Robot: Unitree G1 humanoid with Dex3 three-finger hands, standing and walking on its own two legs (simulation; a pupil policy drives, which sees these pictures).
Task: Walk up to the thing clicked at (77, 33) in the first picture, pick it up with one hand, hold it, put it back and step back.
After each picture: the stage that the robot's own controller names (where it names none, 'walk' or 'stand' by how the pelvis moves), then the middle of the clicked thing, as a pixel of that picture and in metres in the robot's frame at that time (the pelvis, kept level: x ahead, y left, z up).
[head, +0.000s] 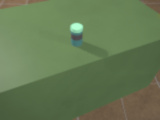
stand; (76, 35) +0.72 +0.04 -0.05
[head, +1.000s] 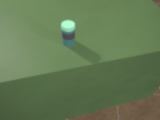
rise first; (68, 33) +0.65 +0.09 -0.02
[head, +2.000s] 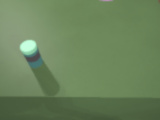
rise first; (32, 54) +0.49 +0.27 -0.03
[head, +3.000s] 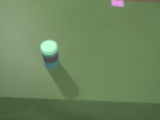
stand; (50, 55) +0.50 +0.15 -0.02
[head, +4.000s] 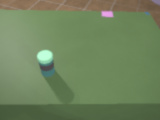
stand; (46, 63) +0.51 +0.17 -0.05
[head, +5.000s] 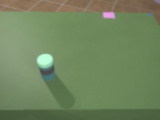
stand; (46, 67) +0.48 +0.17 -0.06
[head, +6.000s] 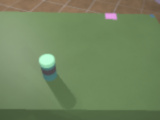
stand; (48, 67) +0.49 +0.16 -0.06
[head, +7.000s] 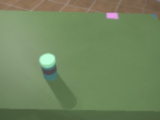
stand; (49, 67) +0.48 +0.16 -0.06
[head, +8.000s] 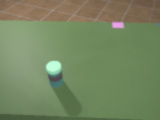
rise first; (55, 74) +0.47 +0.15 -0.05
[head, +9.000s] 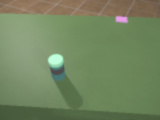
go down; (57, 67) +0.49 +0.15 -0.05
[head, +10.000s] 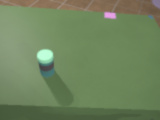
go down; (46, 63) +0.50 +0.14 -0.04
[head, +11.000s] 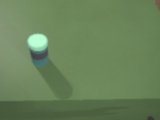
go down; (39, 50) +0.49 +0.14 +0.01
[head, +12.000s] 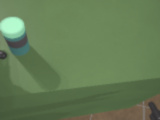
close in; (16, 37) +0.50 +0.16 +0.04
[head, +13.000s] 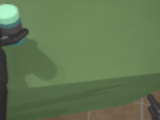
close; (11, 26) +0.53 +0.15 +0.05
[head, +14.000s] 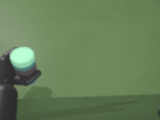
lift; (25, 67) +0.39 +0.17 +0.06
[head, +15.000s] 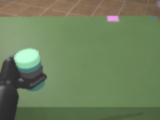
lift; (31, 70) +0.33 +0.16 +0.15
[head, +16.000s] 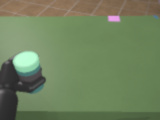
hold; (30, 73) +0.33 +0.16 +0.14
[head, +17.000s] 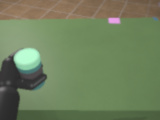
hold; (31, 70) +0.33 +0.16 +0.15
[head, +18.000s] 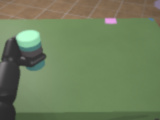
crouch; (32, 51) +0.40 +0.16 +0.17
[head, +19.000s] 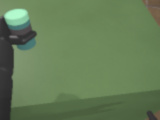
lower; (21, 30) +0.50 +0.15 +0.12
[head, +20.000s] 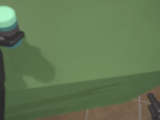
lower; (7, 28) +0.52 +0.16 +0.05
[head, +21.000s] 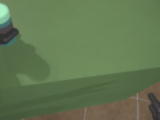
lower; (1, 26) +0.52 +0.17 +0.05
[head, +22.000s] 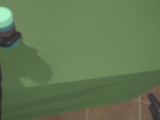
lower; (4, 29) +0.52 +0.17 +0.05
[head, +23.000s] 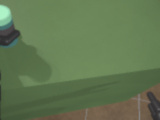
lower; (2, 27) +0.52 +0.17 +0.05
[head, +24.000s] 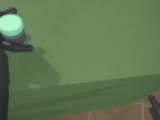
open; (14, 35) +0.50 +0.15 +0.04
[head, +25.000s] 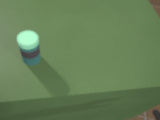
sink last; (29, 48) +0.48 +0.14 +0.02
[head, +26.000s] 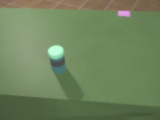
stand; (57, 59) +0.51 +0.15 +0.00
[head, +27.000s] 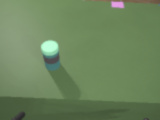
stand; (51, 56) +0.49 +0.14 +0.01
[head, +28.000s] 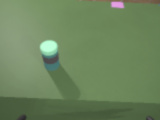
stand; (50, 56) +0.49 +0.15 +0.01
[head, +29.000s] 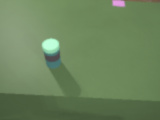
stand; (52, 54) +0.50 +0.14 +0.00
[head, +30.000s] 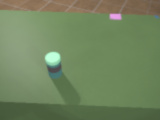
stand; (54, 65) +0.50 +0.14 -0.05
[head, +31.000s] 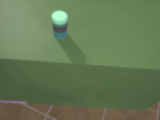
walk; (60, 25) +0.63 +0.11 -0.04
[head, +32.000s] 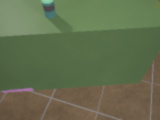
walk; (48, 6) +0.85 +0.23 -0.03
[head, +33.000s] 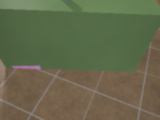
stand; out of the picture +1.13 +0.15 -0.03
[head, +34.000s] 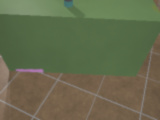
stand; out of the picture +1.13 +0.13 -0.05
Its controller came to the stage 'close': yes
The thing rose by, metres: 0.21
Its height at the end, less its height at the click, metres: +0.00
